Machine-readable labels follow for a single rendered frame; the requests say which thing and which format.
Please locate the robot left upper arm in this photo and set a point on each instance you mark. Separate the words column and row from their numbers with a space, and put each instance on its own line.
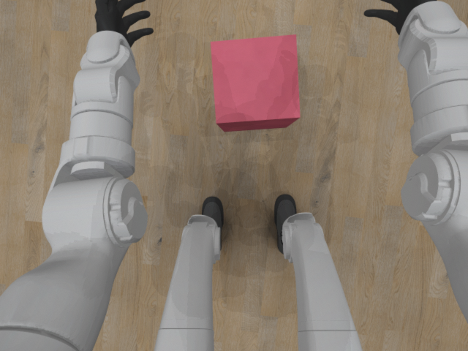
column 61, row 304

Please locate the left robot hand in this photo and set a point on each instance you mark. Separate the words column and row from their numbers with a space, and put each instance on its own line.
column 109, row 18

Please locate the right robot thigh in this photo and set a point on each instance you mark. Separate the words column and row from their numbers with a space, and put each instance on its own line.
column 324, row 319

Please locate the right robot hand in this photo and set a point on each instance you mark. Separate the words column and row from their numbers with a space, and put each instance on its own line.
column 397, row 19

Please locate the robot right forearm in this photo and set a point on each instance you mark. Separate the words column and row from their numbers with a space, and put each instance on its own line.
column 433, row 46

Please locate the robot left forearm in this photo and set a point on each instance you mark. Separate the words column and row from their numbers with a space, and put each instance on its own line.
column 100, row 136

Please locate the robot right upper arm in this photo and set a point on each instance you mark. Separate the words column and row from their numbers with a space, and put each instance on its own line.
column 436, row 193

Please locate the left robot foot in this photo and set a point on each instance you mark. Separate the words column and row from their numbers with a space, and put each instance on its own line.
column 213, row 208

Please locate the carton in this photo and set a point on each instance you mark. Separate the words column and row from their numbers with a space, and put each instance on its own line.
column 255, row 83

